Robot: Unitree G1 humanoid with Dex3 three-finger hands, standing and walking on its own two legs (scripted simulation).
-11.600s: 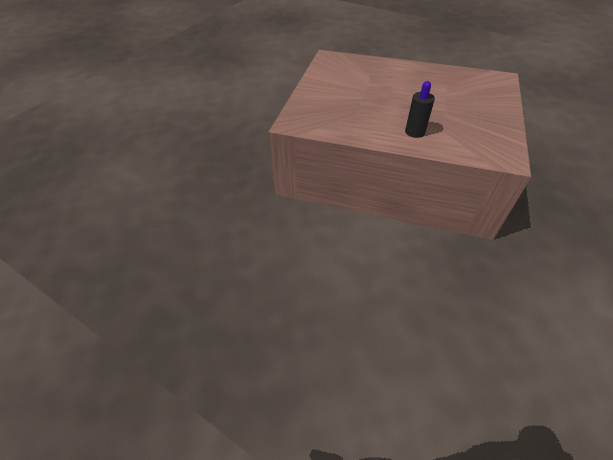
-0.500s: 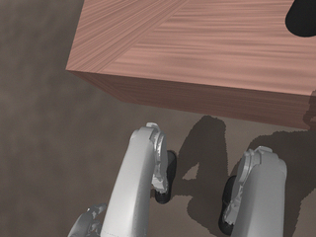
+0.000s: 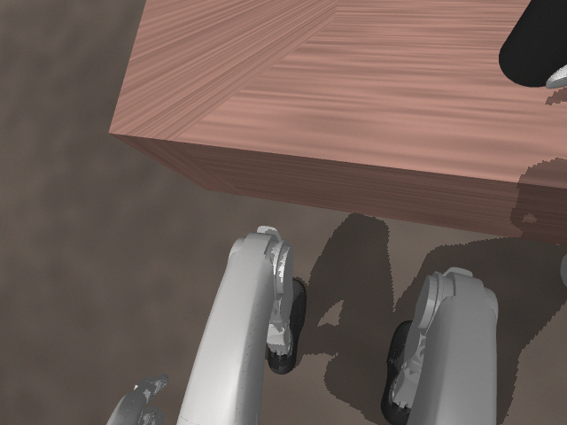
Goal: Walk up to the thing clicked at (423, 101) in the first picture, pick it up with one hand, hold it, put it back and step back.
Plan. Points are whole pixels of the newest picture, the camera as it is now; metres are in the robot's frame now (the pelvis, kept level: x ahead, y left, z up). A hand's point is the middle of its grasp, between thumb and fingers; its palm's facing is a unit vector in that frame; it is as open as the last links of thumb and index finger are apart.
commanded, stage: rest palm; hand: right
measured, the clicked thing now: out of the picture +0.59 -0.19 +0.06
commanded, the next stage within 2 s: close in 0.14 s
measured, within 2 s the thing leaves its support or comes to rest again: leaves its support in 1.48 s
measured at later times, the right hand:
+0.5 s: hand out of the picture +0.59 -0.21 +0.03, palm faces +0.12 +0.99 -0.03, open 15.0 cm
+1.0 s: hand out of the picture +0.59 -0.20 +0.03, palm faces +0.11 +0.99 -0.04, open 11.0 cm
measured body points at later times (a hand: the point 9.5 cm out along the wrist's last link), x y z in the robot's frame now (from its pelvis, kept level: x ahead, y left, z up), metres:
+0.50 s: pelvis +0.00 +0.00 +0.00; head +0.24 -0.03 +0.38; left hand +0.05 +0.28 -0.11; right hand +0.57 -0.26 +0.03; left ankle +0.12 +0.13 -0.38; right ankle +0.07 -0.13 -0.38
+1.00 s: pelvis +0.00 +0.00 +0.00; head +0.24 -0.05 +0.38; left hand +0.03 +0.28 -0.10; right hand +0.58 -0.25 +0.04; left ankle +0.12 +0.13 -0.38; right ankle +0.07 -0.13 -0.38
